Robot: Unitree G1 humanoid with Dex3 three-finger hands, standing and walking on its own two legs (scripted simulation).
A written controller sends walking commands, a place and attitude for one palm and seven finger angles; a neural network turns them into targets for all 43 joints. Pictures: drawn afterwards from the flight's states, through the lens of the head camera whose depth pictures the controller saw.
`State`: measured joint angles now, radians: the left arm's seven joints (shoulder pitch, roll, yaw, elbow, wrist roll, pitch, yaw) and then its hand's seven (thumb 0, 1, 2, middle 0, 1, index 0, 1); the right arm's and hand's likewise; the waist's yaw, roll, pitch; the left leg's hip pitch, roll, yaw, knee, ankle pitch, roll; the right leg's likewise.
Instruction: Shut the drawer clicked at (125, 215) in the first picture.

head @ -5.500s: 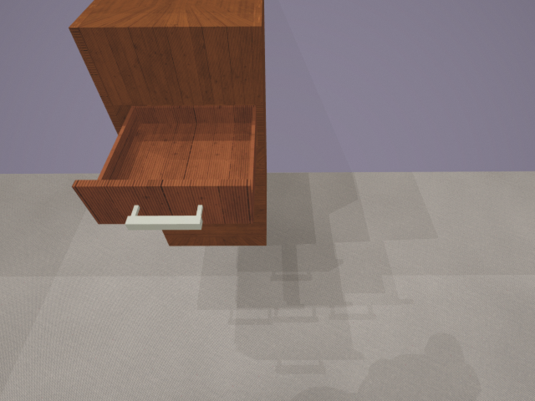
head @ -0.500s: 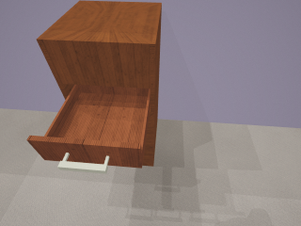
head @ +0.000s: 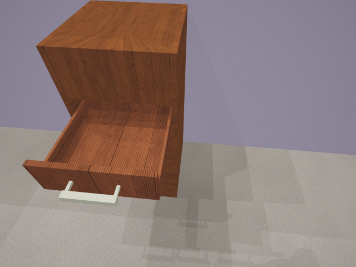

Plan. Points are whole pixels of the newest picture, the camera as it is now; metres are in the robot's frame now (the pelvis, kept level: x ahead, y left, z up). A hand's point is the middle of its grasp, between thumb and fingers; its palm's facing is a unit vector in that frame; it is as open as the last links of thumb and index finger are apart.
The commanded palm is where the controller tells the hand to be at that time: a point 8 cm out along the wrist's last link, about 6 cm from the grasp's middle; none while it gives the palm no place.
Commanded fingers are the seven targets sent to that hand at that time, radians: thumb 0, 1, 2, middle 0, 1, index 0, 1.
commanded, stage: shuffle to correct the standing spot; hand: left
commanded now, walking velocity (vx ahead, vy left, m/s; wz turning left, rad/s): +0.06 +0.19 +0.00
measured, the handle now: (91, 192) +0.34 +0.28 -0.11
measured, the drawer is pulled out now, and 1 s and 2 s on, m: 0.30 0.30 0.30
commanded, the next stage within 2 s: come to a stop and stand still in 0.54 s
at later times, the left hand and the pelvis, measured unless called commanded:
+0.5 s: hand out of the picture +0.03 +0.23 -0.18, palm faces +0.02 -0.97 -0.24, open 7.4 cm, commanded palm none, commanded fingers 0.00 0.90 0.90 -0.20 -0.30 -0.20 -0.30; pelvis +0.02 +0.04 -0.01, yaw -3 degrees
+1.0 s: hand out of the picture +0.04 +0.28 -0.19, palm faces +0.01 -0.97 -0.23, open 7.4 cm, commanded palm none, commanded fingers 0.00 0.90 0.90 -0.20 -0.30 -0.20 -0.30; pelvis +0.04 +0.10 -0.01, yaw -3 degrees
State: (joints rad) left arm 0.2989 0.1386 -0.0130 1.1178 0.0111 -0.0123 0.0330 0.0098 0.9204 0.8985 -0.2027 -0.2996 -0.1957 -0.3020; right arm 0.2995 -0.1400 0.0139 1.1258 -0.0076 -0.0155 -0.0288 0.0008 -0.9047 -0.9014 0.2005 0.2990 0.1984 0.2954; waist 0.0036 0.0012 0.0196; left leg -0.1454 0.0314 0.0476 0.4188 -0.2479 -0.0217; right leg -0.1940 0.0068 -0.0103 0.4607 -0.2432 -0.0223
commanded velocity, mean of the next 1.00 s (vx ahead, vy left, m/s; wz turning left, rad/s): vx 0.02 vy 0.07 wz -0.02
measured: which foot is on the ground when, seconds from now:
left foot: down 0.00-0.52, up 0.54-0.78, down 0.80-1.00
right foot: down 0.00-0.80, up 0.82-0.92, down 0.94-1.00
